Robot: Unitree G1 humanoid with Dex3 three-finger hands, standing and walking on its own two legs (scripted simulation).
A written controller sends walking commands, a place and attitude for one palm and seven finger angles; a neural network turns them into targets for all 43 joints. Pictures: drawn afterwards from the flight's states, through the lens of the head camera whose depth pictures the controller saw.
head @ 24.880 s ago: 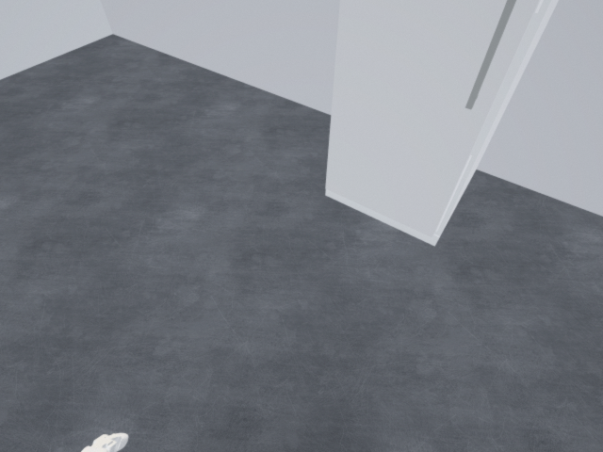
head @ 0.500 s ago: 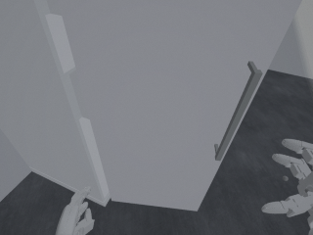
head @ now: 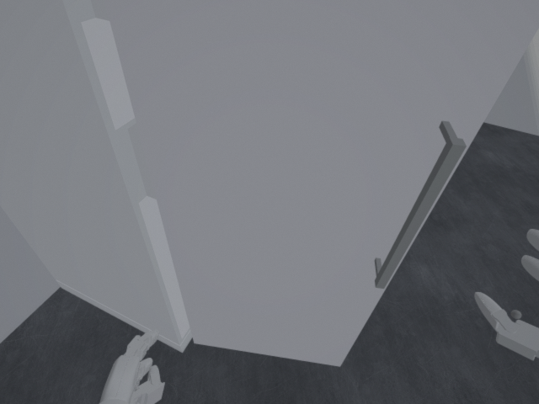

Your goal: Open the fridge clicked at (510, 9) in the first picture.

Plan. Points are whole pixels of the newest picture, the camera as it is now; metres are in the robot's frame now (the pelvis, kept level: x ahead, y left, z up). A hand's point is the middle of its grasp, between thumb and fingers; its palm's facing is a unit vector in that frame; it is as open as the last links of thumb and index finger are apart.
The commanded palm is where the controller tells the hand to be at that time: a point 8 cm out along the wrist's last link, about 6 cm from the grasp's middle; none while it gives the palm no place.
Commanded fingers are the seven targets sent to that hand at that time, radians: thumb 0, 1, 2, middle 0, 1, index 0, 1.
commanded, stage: draw the hand back to the body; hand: right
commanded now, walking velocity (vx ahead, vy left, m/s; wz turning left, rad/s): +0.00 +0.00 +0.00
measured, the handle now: (407, 219) +0.38 -0.23 +0.09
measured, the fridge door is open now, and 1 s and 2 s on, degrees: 73 73 73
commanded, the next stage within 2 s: step back with the hand held close in 0.54 s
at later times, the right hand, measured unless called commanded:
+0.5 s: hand (524, 307) +0.19 -0.28 +0.16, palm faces +0.47 +0.80 -0.37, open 7.4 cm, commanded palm +0.14 -0.31 +0.17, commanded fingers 0.00 -0.90 -0.90 0.20 0.30 0.20 0.30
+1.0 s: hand out of the picture +0.16 -0.28 +0.15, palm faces +0.36 +0.81 -0.47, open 7.4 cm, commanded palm +0.10 -0.32 +0.17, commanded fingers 0.00 -0.90 -0.90 0.20 0.30 0.20 0.30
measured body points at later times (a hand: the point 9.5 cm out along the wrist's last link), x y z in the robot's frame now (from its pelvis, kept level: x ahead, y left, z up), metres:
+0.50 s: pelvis +0.00 +0.00 +0.00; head -0.02 +0.01 +0.45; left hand +0.20 +0.21 -0.08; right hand +0.16 -0.32 +0.18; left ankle -0.04 +0.12 -0.74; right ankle +0.01 -0.11 -0.74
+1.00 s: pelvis -0.03 -0.02 +0.00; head -0.02 -0.02 +0.45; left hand +0.15 +0.23 -0.08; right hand +0.13 -0.32 +0.17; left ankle -0.04 +0.12 -0.74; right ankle +0.01 -0.11 -0.74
